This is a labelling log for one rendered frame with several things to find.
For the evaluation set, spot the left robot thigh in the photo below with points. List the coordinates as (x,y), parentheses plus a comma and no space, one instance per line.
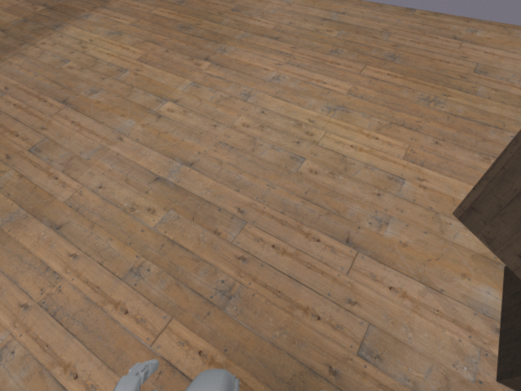
(214,380)

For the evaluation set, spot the robot left hand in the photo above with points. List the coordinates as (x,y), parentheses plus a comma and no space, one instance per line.
(137,375)

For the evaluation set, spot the cupboard door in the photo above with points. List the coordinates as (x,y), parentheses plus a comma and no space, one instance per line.
(492,209)

